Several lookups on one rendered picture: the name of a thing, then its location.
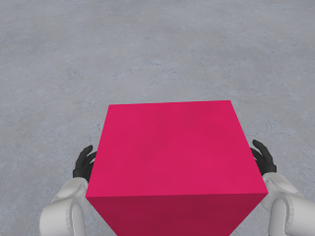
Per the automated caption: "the robot right hand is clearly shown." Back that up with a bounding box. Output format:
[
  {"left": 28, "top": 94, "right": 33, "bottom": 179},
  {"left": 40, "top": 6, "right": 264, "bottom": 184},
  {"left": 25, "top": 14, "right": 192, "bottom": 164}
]
[{"left": 250, "top": 140, "right": 277, "bottom": 176}]

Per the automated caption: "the carton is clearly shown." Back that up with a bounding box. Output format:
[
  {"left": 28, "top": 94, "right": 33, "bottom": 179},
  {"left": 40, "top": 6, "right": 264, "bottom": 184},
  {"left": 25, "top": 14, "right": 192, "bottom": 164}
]
[{"left": 85, "top": 100, "right": 269, "bottom": 236}]

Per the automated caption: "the left robot forearm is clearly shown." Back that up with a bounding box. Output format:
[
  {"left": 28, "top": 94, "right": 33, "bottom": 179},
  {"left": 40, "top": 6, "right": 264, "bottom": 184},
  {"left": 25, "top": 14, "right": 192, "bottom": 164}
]
[{"left": 38, "top": 177, "right": 92, "bottom": 236}]

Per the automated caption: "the robot left hand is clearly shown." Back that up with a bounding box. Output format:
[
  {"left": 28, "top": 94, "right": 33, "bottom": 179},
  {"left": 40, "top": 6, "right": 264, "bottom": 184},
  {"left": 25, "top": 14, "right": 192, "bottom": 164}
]
[{"left": 73, "top": 145, "right": 97, "bottom": 183}]

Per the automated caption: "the right robot forearm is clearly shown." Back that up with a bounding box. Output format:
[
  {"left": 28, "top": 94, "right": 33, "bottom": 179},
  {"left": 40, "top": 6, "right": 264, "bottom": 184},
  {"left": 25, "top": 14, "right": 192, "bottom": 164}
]
[{"left": 260, "top": 172, "right": 315, "bottom": 236}]

